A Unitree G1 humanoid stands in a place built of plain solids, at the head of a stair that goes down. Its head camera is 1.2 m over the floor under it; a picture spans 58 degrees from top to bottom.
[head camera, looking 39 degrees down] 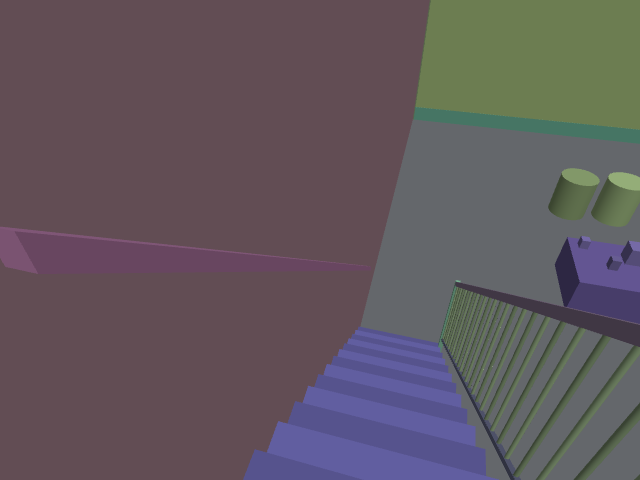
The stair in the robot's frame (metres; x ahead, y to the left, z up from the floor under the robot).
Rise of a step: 0.20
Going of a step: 0.22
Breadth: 0.91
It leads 15 degrees to the right of straight ahead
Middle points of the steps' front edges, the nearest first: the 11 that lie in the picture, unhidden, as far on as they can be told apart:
0.84 -0.26 -0.59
1.05 -0.32 -0.78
1.26 -0.37 -0.98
1.47 -0.43 -1.18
1.69 -0.49 -1.37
1.90 -0.54 -1.57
2.11 -0.60 -1.76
2.32 -0.66 -1.96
2.53 -0.72 -2.16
2.74 -0.77 -2.35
2.95 -0.83 -2.55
